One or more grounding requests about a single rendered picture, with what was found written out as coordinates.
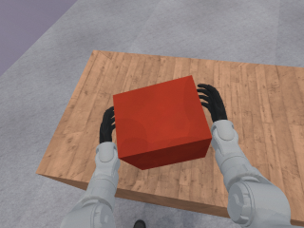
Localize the carton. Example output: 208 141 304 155
113 75 212 170

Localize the left robot upper arm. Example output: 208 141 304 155
60 202 116 228

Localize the pedestal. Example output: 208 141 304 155
35 49 304 227

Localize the left robot hand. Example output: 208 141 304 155
99 106 116 143

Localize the right robot hand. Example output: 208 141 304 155
197 84 228 123

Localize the left robot forearm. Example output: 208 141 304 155
60 142 121 228

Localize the right robot upper arm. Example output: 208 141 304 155
227 180 304 228

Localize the right robot forearm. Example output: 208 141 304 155
211 120 291 219

